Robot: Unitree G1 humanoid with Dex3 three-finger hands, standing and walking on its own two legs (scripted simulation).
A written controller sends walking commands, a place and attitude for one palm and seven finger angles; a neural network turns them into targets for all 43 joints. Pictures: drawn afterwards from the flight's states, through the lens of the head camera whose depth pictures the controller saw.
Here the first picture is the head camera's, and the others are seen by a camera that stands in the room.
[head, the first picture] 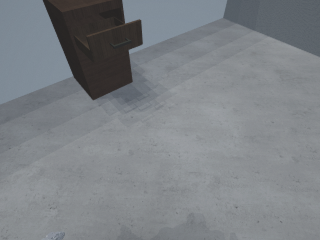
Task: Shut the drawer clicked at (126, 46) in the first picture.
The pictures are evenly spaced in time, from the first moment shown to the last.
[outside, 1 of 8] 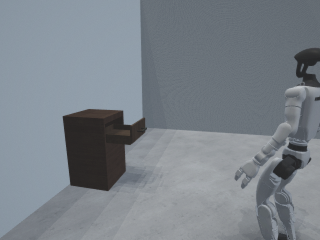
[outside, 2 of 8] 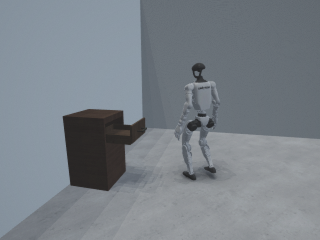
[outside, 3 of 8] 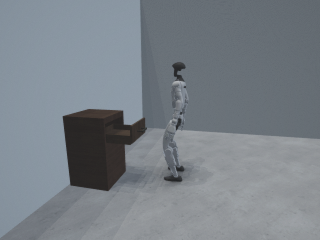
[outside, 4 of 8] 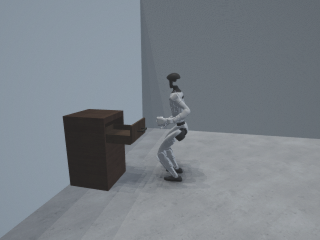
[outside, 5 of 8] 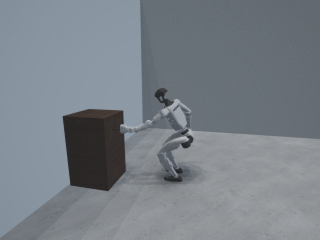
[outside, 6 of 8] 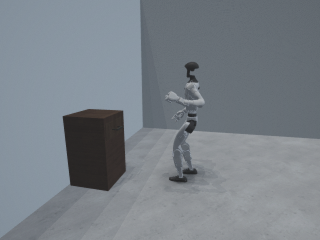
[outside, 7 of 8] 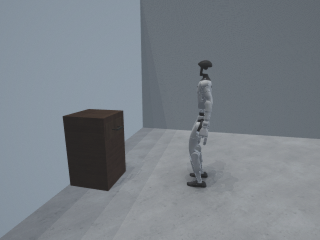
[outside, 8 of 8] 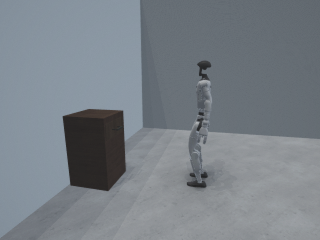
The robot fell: no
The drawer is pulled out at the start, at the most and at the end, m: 0.27 0.27 0.00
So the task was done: yes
